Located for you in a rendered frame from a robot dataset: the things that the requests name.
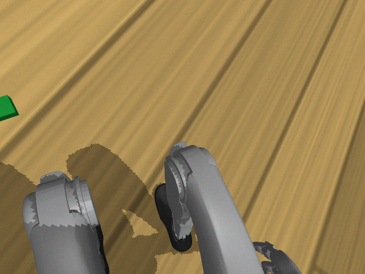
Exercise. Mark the small box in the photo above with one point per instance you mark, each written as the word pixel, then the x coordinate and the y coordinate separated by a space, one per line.
pixel 7 108

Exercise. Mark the right robot hand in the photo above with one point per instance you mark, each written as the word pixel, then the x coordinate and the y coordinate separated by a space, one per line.
pixel 280 262

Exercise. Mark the left robot foot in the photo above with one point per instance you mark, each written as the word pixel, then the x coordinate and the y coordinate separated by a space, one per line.
pixel 102 255

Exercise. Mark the right robot foot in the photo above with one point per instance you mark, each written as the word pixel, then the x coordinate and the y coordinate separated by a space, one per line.
pixel 165 215

